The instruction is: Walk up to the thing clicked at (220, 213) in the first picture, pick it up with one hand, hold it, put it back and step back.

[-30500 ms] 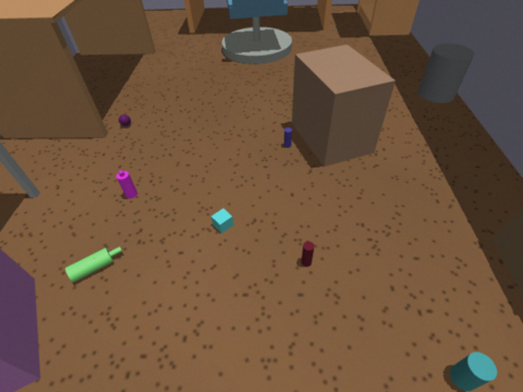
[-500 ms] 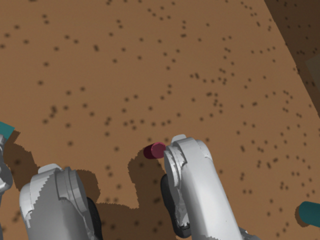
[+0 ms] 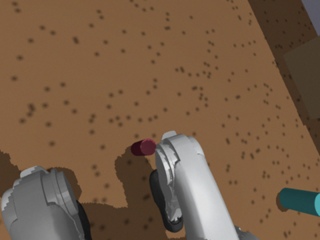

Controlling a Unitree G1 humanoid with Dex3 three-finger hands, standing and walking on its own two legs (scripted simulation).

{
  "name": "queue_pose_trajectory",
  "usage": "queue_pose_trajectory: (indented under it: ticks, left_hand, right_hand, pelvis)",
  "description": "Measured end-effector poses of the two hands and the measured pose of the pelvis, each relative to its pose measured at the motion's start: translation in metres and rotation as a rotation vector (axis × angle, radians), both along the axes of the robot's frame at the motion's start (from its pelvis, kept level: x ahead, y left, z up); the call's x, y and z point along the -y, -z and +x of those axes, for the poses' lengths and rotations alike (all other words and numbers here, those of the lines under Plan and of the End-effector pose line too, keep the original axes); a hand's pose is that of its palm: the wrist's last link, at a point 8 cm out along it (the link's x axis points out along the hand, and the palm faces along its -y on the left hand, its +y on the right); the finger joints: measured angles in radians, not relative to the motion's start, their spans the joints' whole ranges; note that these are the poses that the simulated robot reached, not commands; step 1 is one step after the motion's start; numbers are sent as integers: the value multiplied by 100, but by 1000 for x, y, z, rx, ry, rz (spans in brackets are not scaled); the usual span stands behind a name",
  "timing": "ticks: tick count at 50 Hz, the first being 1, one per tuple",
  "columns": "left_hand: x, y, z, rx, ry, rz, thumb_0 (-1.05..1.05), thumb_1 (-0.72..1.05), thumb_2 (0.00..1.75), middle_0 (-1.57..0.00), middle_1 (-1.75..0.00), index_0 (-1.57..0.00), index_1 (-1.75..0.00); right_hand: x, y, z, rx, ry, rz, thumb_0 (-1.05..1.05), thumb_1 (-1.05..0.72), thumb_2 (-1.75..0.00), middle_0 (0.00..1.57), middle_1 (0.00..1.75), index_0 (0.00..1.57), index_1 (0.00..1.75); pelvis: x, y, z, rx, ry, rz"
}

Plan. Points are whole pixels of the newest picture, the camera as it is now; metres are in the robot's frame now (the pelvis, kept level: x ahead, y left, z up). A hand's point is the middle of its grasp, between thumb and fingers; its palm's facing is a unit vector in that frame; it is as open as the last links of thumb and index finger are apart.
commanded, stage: rest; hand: left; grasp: from above
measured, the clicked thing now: out of the picture +0.40 +0.38 -0.25
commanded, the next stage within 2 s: open in 0.46 s
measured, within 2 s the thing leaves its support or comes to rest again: rests again in 0.60 s
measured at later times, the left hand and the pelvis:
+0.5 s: hand out of the picture +0.39 +0.38 -0.22, palm faces -0.17 -0.42 -0.89, open 9.8 cm; pelvis -0.01 +0.01 +0.00, yaw -1 degrees
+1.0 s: hand out of the picture +0.39 +0.38 -0.23, palm faces -0.17 -0.42 -0.89, open 12.5 cm; pelvis -0.01 +0.01 +0.01, yaw -2 degrees
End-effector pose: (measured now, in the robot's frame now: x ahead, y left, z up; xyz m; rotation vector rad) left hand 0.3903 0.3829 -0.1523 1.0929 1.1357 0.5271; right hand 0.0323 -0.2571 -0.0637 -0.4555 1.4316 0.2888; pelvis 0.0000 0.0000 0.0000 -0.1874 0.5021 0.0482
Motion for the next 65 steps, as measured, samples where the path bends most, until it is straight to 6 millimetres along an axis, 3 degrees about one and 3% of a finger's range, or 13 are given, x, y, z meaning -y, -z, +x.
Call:
queue_pose_trajectory:
  ticks: [32,38,49,65]
  left_hand:
    - [2,19,2,-8,-42,-7,-3,1,49,-69,-50,-74,-49]
    - [1,20,3,-4,-48,-3,-2,-1,60,-59,-56,-61,-57]
    - [-5,17,3,-11,-48,6,0,-25,83,-36,-75,-35,-77]
    - [-2,20,2,-8,-43,2,0,-50,101,-15,-94,-13,-97]
  right_hand:
    - [-16,-23,-20,-8,-47,10,0,-91,-90,20,30,20,30]
    - [-18,-28,-20,-15,-57,11,0,-90,-90,20,30,20,30]
    - [-18,-31,-15,6,-67,7,0,-90,-90,20,30,20,30]
    - [-18,-38,-15,4,-68,0,0,-90,-90,20,30,20,30]
  pelvis:
    - [-7,-3,-9,67,8,-44]
    - [-8,-5,-9,68,8,-50]
    - [-9,-6,-10,73,8,-57]
    - [-9,-10,-10,67,8,-60]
